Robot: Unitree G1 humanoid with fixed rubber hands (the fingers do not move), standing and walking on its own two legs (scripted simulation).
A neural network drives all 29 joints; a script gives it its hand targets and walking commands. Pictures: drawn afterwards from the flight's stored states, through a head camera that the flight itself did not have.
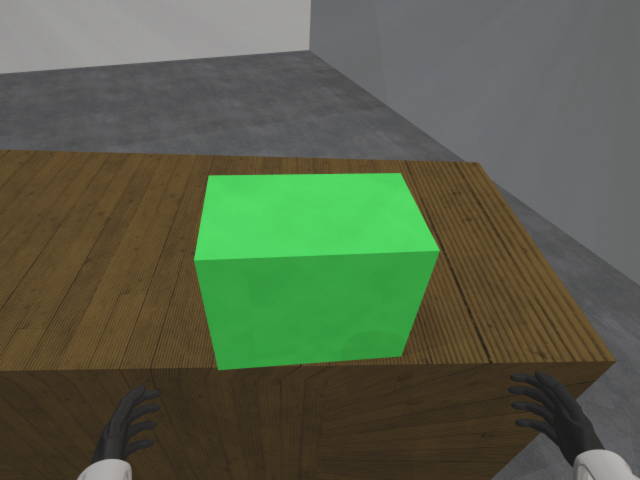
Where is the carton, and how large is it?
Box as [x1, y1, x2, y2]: [194, 173, 439, 369]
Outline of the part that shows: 400,173 208,176 194,262 218,369 401,355 439,250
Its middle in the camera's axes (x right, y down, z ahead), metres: -0.01 +0.04 +0.58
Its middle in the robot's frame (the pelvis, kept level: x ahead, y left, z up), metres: +0.42 +0.02 +0.06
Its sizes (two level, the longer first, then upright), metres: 0.283 0.172 0.230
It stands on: a pedestal, 0.71 m high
